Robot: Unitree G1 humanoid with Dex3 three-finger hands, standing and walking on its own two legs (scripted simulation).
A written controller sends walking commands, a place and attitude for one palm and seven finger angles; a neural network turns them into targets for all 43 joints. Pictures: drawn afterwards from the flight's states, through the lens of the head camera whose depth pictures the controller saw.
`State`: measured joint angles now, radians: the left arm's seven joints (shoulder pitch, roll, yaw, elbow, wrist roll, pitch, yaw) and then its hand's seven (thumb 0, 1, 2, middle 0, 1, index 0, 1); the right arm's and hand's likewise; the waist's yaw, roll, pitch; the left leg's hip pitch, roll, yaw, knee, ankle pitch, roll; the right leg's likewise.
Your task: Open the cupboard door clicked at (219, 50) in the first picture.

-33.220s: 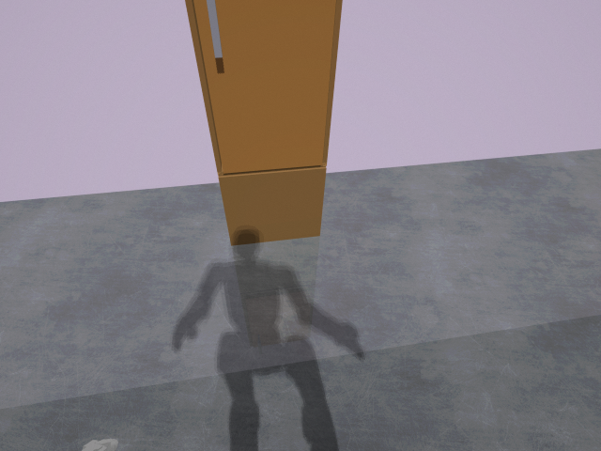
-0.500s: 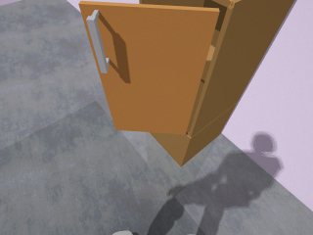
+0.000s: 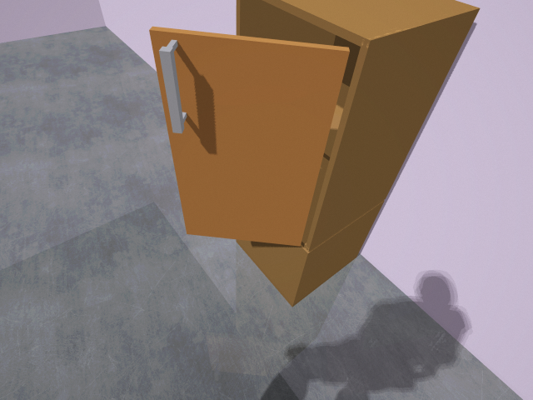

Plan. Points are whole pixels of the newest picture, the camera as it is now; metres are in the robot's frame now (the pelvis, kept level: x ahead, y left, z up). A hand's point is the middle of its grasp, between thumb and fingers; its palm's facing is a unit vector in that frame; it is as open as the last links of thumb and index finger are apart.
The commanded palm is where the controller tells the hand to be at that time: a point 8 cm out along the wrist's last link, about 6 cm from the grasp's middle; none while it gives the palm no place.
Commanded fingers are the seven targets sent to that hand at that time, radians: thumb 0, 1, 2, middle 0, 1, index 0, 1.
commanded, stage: come to a stop and stand still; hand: left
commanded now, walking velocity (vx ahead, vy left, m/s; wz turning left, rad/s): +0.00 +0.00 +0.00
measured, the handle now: (175, 88) +0.60 +0.22 +0.16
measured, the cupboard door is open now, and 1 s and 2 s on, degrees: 47 47 47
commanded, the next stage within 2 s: look again from close up in 0.70 s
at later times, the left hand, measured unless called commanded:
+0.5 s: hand out of the picture -0.04 +0.19 -0.17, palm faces +0.03 -0.99 -0.16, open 7.4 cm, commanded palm none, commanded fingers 0.00 0.90 0.90 -0.20 -0.30 -0.20 -0.30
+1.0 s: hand out of the picture -0.04 +0.20 -0.17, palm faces +0.03 -0.99 -0.15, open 7.4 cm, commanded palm none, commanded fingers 0.00 0.90 0.90 -0.20 -0.30 -0.20 -0.30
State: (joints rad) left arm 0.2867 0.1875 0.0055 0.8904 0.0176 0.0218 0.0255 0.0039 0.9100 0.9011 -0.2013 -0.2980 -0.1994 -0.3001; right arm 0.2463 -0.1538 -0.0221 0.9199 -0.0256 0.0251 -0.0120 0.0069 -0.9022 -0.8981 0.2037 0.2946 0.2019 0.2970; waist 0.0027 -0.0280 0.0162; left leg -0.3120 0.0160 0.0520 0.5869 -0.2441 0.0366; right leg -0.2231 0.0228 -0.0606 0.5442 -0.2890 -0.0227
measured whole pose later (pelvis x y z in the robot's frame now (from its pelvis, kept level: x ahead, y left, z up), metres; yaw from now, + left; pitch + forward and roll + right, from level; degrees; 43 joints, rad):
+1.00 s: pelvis -0.01 +0.04 +0.01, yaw -1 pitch -1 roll -1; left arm 0.39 0.13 0.00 1.08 0.03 -0.01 0.04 0.00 0.91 0.90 -0.20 -0.30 -0.20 -0.30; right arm 0.29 -0.14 -0.02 1.10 -0.01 0.00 -0.02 0.01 -0.91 -0.90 0.20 0.29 0.20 0.30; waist 0.00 -0.02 0.00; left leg -0.26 -0.05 0.10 0.42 -0.15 0.09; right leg -0.20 -0.04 -0.02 0.42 -0.20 0.04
